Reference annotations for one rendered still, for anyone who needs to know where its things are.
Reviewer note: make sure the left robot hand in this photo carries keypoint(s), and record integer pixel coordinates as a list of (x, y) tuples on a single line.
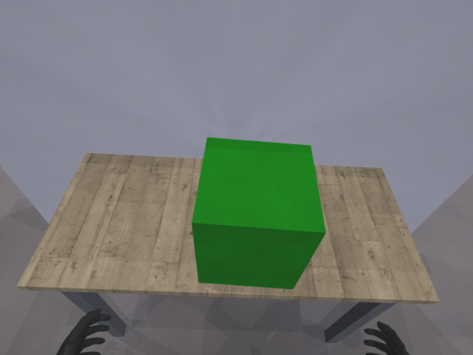
[(76, 341)]

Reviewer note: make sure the table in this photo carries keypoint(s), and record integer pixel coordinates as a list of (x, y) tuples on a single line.
[(124, 226)]

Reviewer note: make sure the carton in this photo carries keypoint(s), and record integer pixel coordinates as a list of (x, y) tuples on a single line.
[(257, 218)]

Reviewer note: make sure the right robot hand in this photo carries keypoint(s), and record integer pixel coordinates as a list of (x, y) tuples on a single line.
[(394, 344)]

